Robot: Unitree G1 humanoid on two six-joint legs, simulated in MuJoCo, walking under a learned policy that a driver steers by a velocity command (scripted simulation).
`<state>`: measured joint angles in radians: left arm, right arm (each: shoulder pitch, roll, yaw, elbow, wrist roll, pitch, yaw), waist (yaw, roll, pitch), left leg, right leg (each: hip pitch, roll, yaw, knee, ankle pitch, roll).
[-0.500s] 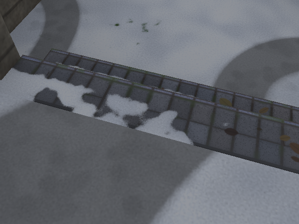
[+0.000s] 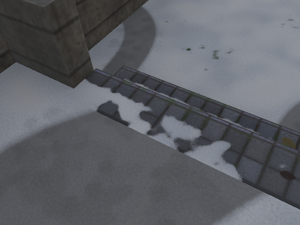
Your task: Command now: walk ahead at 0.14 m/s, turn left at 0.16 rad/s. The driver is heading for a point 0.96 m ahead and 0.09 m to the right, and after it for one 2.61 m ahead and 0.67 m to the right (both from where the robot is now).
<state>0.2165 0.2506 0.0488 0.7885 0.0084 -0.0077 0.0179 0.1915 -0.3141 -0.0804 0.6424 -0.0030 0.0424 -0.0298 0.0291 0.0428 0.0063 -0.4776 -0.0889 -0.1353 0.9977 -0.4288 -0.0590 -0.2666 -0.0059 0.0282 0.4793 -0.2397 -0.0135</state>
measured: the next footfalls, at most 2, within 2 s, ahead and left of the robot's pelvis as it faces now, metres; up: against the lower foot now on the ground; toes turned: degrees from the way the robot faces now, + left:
left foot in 0.18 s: +0.03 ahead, +0.13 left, +0.00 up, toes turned -1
right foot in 0.60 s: +0.35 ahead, -0.14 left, +0.00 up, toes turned -1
